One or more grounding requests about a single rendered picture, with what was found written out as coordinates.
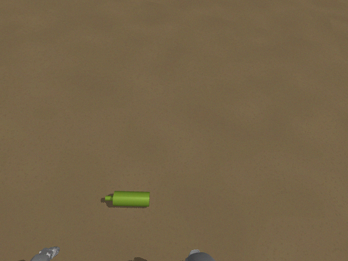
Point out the left robot hand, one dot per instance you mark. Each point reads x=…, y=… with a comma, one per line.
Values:
x=46, y=254

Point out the bottle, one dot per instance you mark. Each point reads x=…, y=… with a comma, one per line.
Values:
x=130, y=198

